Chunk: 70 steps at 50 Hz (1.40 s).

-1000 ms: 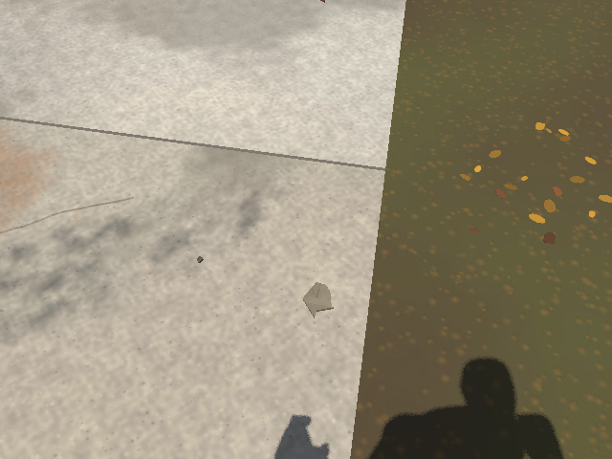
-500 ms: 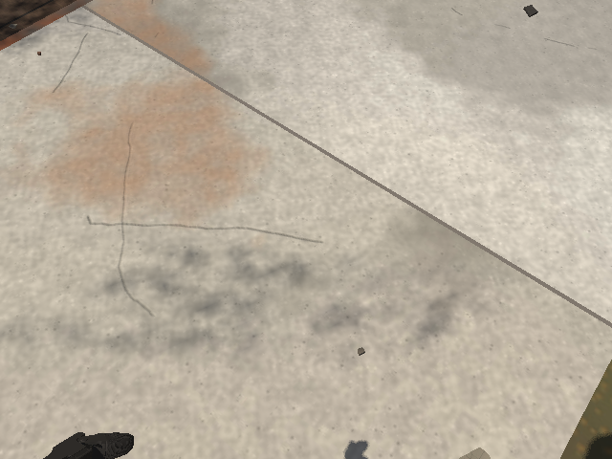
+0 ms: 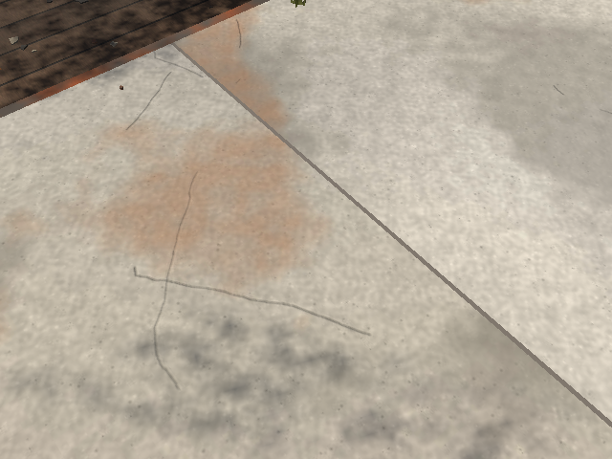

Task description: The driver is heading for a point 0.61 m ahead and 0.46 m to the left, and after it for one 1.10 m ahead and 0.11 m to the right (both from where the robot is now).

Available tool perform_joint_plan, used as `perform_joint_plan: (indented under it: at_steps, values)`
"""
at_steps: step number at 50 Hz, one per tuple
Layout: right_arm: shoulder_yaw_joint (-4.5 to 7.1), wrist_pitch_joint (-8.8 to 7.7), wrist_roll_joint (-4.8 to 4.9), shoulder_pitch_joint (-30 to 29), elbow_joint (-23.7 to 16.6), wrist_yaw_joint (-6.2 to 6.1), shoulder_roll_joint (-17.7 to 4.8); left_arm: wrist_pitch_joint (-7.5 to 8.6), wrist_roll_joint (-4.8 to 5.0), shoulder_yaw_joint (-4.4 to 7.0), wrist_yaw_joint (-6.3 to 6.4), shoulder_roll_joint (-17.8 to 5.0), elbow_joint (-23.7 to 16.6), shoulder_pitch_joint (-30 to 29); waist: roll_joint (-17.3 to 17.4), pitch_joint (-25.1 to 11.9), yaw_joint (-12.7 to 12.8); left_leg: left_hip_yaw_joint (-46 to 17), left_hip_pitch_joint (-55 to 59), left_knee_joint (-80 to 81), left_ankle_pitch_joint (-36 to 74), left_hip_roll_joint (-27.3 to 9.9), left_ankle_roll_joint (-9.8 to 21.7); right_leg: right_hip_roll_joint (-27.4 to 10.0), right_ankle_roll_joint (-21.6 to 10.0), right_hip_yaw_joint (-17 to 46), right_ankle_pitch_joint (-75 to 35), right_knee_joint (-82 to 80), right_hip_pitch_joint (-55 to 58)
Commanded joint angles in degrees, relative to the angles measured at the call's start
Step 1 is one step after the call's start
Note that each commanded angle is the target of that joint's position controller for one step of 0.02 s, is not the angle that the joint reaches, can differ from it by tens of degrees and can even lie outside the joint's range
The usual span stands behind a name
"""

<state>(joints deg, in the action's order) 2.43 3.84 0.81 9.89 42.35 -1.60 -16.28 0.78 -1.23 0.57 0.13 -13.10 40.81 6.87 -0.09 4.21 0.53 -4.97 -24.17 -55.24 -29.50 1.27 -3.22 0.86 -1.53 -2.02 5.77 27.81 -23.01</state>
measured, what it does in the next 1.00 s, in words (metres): walks ahead, turning left: left foot, then right foot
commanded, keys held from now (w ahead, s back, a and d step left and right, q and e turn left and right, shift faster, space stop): q+shift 0.78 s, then w+q+shift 0.20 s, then w+shift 0.02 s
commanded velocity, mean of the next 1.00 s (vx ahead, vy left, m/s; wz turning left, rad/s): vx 0.09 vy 0.00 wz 0.85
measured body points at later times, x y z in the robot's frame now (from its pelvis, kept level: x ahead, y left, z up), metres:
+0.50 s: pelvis +0.03 +0.05 +0.02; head +0.05 +0.11 +0.46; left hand +0.13 +0.38 -0.09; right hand +0.25 -0.19 -0.05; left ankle +0.01 +0.13 -0.73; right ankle +0.11 -0.10 -0.68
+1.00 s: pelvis +0.08 +0.07 +0.02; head +0.09 +0.09 +0.47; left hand -0.08 +0.33 -0.09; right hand +0.40 -0.01 -0.06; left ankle -0.03 +0.19 -0.64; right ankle +0.13 -0.06 -0.73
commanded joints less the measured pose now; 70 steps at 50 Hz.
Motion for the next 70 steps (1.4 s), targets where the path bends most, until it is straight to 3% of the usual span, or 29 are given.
perform_joint_plan:
  at_steps: [1, 5, 8, 9, 10, 11, 12, 14, 16, 23, 32, 33, 34, 35, 36, 37, 40, 44, 47, 53, 57, 59, 60, 61, 62, 63, 66, 67, 70]
  values:
    - [1.72, -0.38, 0.24, 4.6, -2.3, -0.1, -5.5, -0.49, 0.34, 3.87, 1.58, -11.3, -3.8, -2.1, -8.7, -11.4, -0.2, 3.8, 3.1, 5.0, 5.5, -1.6, 0.3, -15.4, -11.2, 11.5, -6.1, -11.1, 9.4]
    - [2.41, -0.26, 0.21, 3.5, -3.7, 0.61, -6.0, -1.72, 0.69, 4.48, 2.72, -11.5, -2.8, -3.1, -9.5, -11.6, -0.2, 5.9, 4.8, 10.3, 9.0, -3.0, 2.6, -17.8, -10.4, 7.8, -1.1, -11.2, 10.4]
    - [3.79, -0.12, -0.22, 8.4, -2.2, 1.07, -6.7, -2.32, 1.76, 4.77, 2.74, -10.5, -1.8, -4.8, -7.6, -10.0, -3.2, 6.9, 12.8, 21.6, 16.0, -1.4, 6.9, -15.4, -4.8, 1.6, 8.2, -5.1, 5.3]
    - [4.87, -0.15, -0.61, 10.3, -2.3, 0.66, -9.5, -2.65, 1.74, 4.53, 2.46, -8.4, -1.1, -3.2, 0.7, -6.5, -3.5, -3.7, 15.4, 31.5, 17.6, -5.7, 10.8, -11.2, 0.0, -2.9, 14.6, 5.4, -1.8]
    - [6.66, -0.48, -0.87, 9.7, -4.2, -0.32, -17.9, -2.48, 0.54, 3.88, 2.32, -6.3, -4.6, -5.8, 17.1, -2.8, -2.6, -28.5, 16.7, 39.7, 24.8, -19.2, 20.3, 0.1, 5.5, -5.9, 27.5, 20.3, -16.7]
    - [6.1, -2.0, -3.04, 9.1, -5.1, -0.25, -16.4, -1.58, 0.25, 4.22, 2.6, -6.8, -6.3, -12.8, 12.8, -3.9, -5.1, -32.4, 13.8, 41.7, 22.7, -19.7, 23.9, 1.7, 4.5, 5.1, 30.1, 31.6, -18.9]
    - [5.64, -3.28, -2.85, 5.9, -5.4, -0.35, -14.5, -1.2, 0.98, 4.61, 2.47, -7.8, -5.8, -10.9, 9.8, -4.6, -2.3, -27.5, 14.2, 40.9, 21.7, -17.5, 21.2, 0.5, 3.3, 7.9, 25.4, 34.3, -19.1]
    - [4.95, -3.74, 0.12, 0.7, -6.8, -0.63, -11.1, -1.02, 0.34, 5.65, 2.98, -9.7, -3.0, -6.7, 5.9, -6.4, 0.0, -21.0, 16.2, 37.6, 25.2, -13.6, 15.7, -0.7, 3.6, 8.3, 17.7, 34.1, -18.1]
    - [4.31, -3.16, 0.42, 1.5, -7.2, -1.16, -9.5, -0.61, 0.46, 5.69, 2.59, -8.8, -3.3, -7.0, 6.3, -8.9, 0.1, -18.9, 16.5, 35.7, 32.4, -10.9, 15.1, 0.9, 4.8, 7.9, 14.5, 35.8, -14.7]
    - [5.47, -1.85, 0.24, 3.7, -9.4, -2.18, -11.2, 0.22, 1.67, 4.96, 1.29, -7.4, -4.9, -10.5, 8.4, -10.0, -1.6, -24.6, 22.3, 32.3, 36.4, -8.7, 14.7, 4.0, 6.4, 10.1, 12.8, 19.5, -12.5]
    - [5.93, -0.64, 1.25, -1.8, -13.3, -1.03, -11.7, 1.64, 2.02, 6.25, -0.14, -9.8, -3.7, -5.5, 9.5, -10.6, -0.2, -32.6, 17.1, 28.3, 38.5, -4.3, 12.4, 4.2, 4.7, 10.1, 8.9, -2.3, 5.1]
    - [5.57, -0.58, 1.67, -3.2, -13.9, -0.91, -11.1, 1.63, 1.89, 6.64, -0.01, -10.0, -2.8, -3.3, 8.1, -10.7, 1.1, -31.0, 13.4, 26.2, 32.2, -1.9, 10.6, 2.4, 4.1, 9.2, 1.6, -8.9, 11.3]
    - [4.72, -0.34, 1.28, 0.9, -13.3, -0.71, -8.0, 1.17, 1.47, 7.02, 0.25, -11.6, -3.0, -3.3, 0.3, -13.5, -1.2, -25.5, 7.2, 18.3, 10.8, 2.7, 8.0, -6.2, 0.7, 15.0, -3.5, -9.8, 20.3]
    - [4.24, -0.54, 0.92, 5.8, -13.4, -0.53, -6.5, 0.44, 0.21, 7.05, 0.54, -15.0, -4.5, -5.3, -13.6, -12.2, -4.7, -14.8, -5.1, 7.4, -8.9, 11.5, 5.1, -17.8, -6.9, 27.5, -16.5, -8.8, 24.9]
    - [6.06, -1.28, 0.53, 5.0, -13.5, -0.21, -12.5, 0.72, -1.05, 7.16, 0.53, -13.5, -4.8, -4.6, -14.1, -9.4, -3.4, -11.8, -10.3, -4.2, -7.7, 7.2, 1.9, -24.6, -12.9, 33.4, -16.7, -11.0, 19.8]
    - [6.94, -1.28, 0.53, 3.9, -12.7, -0.05, -15.6, 0.88, -0.54, 6.53, 0.97, -11.1, -5.7, -6.6, -9.7, -7.3, -3.4, -9.5, -10.5, -9.1, -2.9, 3.6, 0.4, -22.3, -12.6, 27.9, -12.5, -10.7, 17.5]
    - [6.03, -0.03, 0.38, 4.1, -11.8, 0.24, -11.9, -0.02, 0.97, 5.53, 2.69, -9.5, -5.7, -6.2, -6.3, -5.7, -1.9, -3.9, -14.4, -16.5, 8.1, 0.1, -0.9, -15.3, -8.9, 15.9, 2.6, -12.0, 16.8]
    - [4.34, -1.93, 1.11, -2.7, -15.3, 1.45, -9.6, 1.01, 1.21, 6.09, 2.62, -12.6, -3.9, 3.9, -8.8, -5.6, 4.1, 2.5, -24.3, -12.6, 11.2, -5.7, -0.9, -17.2, -7.9, 15.2, 23.9, -18.4, 25.7]
    - [3.76, -3.15, 0.94, -4.2, -16.0, 2.01, -8.4, 2.31, 1.15, 6.55, 1.87, -14.0, -3.2, 7.1, -7.5, -4.2, 5.0, 2.8, -27.7, -10.6, 12.0, -8.2, -0.6, -19.2, -7.8, 13.1, 26.6, -20.3, 28.5]
    - [1.31, -4.74, 1.24, -4.8, -15.6, 2.64, -3.0, 3.8, 1.15, 6.39, -0.05, -14.1, -0.4, 10.3, -5.0, 0.8, 3.4, 2.5, -19.7, 1.2, 16.2, -9.1, 1.6, -19.7, -8.4, 4.0, 19.0, -23.7, 20.8]
    - [0.98, -6.11, 1.25, -5.2, -14.7, 3.91, -4.4, 3.33, 3.48, 6.27, -1.1, -16.3, 1.3, 10.5, -5.7, 4.2, 0.7, 7.2, -5.4, 14.5, 10.4, -6.8, 4.4, -19.9, -9.5, 1.5, 14.2, -24.1, 14.2]
    - [2.79, -6.78, 1.61, 5.1, -11.4, 4.15, -7.5, 3.12, 3.73, 5.47, -1.45, -16.3, 2.2, 9.3, -4.5, -0.1, -7.0, 9.7, 14.0, 22.3, 14.4, -2.7, 6.2, -18.2, -8.4, -1.2, -0.2, -12.2, 8.2]
    - [5.05, -6.61, 1.47, 17.0, -7.6, 3.54, -11.6, 3.76, 2.96, 4.14, -1.57, -13.5, 2.2, 9.3, -1.8, -7.8, -13.4, 8.9, 31.4, 21.0, 15.5, -1.7, 7.2, -14.0, -6.4, -4.5, -11.1, 4.4, 1.6]
    - [6.26, -6.81, 0.04, 27.2, -5.8, 2.27, -18.4, 4.47, 0.93, 1.96, -1.77, -6.3, -0.9, 8.1, 14.5, -15.3, -15.3, -11.9, 47.6, 26.1, 2.9, -16.6, 10.1, -7.2, -2.4, -3.9, 17.8, 31.8, -15.6]
    - [5.65, -8.22, -1.05, 25.8, -8.1, 2.12, -18.7, 6.12, 3.76, 1.97, -1.02, -6.1, -3.2, 8.4, 17.9, -20.9, -12.8, -35.2, 46.5, 36.3, -14.2, -23.9, 13.5, -0.8, -1.9, 8.4, 25.5, 47.0, -25.6]
    - [4.12, -9.4, -1.09, 22.4, -8.5, 2.68, -13.5, 6.57, 6.07, 3.19, -0.82, -10.2, -3.6, 6.5, 10.4, -15.0, -12.3, -33.8, 42.0, 39.8, -16.0, -25.1, 12.9, -2.5, -1.8, 11.9, 19.5, 52.6, -31.0]
    - [1.75, -9.99, -1.28, 12.8, -6.7, 3.25, -6.1, 4.69, 4.08, 3.56, -1.38, -9.7, -2.9, 7.2, 9.8, -3.5, -4.6, -13.1, 26.0, 41.5, 0.8, -19.7, 10.2, -9.5, -0.9, 9.0, 4.9, 49.2, -28.9]
    - [1.31, -10.38, -1.68, 10.6, -6.5, 3.01, -4.1, 3.62, 4.56, 3.69, -2.1, -9.0, -1.9, 9.6, 11.6, -2.8, -2.3, -7.8, 22.4, 42.6, 7.3, -18.5, 9.0, -10.4, -0.4, 9.1, 1.7, 48.9, -25.2]
    - [1.23, -11.3, -1.59, 9.2, -4.3, 1.98, -1.9, 1.04, 4.7, 3.48, -2.82, -6.5, -0.5, 9.8, 4.9, 0.7, -0.6, 4.6, 20.2, 45.4, 21.6, -15.8, 6.0, -9.8, 0.1, 8.8, -3.2, 48.6, -25.1]
Velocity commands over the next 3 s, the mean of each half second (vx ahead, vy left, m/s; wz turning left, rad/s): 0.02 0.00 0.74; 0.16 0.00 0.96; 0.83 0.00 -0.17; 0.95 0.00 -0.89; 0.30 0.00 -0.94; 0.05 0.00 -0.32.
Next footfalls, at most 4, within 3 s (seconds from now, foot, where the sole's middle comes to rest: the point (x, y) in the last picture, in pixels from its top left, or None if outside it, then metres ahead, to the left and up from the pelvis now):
0.18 left None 0.05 0.14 -0.77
0.68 right None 0.16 -0.03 -0.77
1.20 left None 0.02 0.35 -0.77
1.66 right None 0.42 0.56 -0.76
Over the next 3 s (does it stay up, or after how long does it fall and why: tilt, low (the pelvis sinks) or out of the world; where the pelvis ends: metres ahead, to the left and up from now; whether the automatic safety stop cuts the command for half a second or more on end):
stays up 0.73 0.77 0.00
